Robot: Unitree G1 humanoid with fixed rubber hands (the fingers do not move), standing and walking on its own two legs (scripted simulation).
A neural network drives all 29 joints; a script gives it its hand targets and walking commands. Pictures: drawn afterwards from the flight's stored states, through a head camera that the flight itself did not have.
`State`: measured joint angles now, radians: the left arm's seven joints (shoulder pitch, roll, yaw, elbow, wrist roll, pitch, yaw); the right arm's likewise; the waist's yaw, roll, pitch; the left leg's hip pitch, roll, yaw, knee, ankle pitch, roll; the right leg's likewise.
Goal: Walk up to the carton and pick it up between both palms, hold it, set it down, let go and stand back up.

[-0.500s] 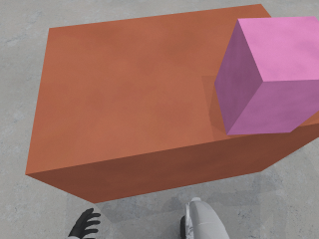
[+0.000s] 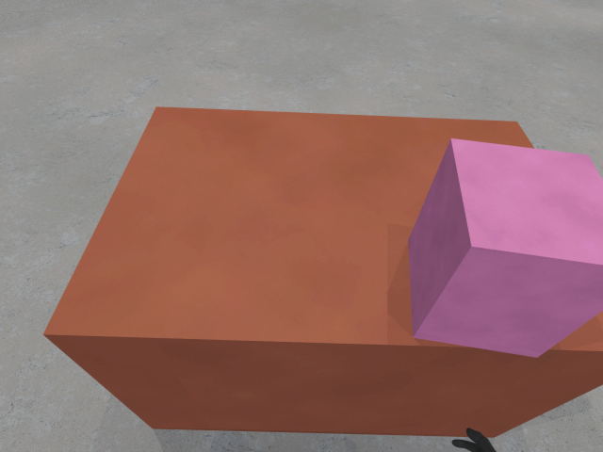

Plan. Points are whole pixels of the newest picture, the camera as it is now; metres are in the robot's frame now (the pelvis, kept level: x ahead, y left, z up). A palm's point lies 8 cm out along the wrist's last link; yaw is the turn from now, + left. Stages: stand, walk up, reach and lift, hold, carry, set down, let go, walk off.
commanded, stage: walk up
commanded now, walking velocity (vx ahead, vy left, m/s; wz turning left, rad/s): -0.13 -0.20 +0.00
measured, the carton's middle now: (495, 251) +0.42 -0.26 +0.02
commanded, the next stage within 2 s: none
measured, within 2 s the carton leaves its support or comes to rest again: neither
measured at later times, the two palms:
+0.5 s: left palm out of the picture +0.04 +0.16 -0.13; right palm out of the picture -0.01 -0.34 -0.13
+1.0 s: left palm out of the picture -0.11 +0.10 -0.11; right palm out of the picture -0.13 -0.36 -0.13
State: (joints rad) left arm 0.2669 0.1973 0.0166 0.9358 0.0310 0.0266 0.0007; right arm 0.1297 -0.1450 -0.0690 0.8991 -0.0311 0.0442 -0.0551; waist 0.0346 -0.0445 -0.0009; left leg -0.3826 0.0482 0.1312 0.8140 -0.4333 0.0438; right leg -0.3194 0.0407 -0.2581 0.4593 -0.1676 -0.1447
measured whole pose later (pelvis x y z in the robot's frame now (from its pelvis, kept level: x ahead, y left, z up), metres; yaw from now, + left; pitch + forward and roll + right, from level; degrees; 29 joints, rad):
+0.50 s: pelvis -0.05 -0.07 +0.00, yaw -4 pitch +1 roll +0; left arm 0.19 0.19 0.06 0.97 0.01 0.04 0.02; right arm 0.19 -0.23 -0.07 0.96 -0.04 0.01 -0.02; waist -0.03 0.01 0.04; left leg -0.32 0.16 0.18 0.55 -0.22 -0.04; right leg -0.18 -0.02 -0.06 0.52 -0.37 0.01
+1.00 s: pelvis -0.10 -0.12 +0.02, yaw -3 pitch +1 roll +2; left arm 0.40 0.12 0.01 1.02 0.03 -0.03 0.05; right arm 0.31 -0.20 -0.07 1.13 -0.03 0.10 -0.01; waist 0.03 0.01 -0.03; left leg -0.28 -0.01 0.05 0.81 -0.43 -0.07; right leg -0.17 0.02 -0.09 0.34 -0.21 -0.08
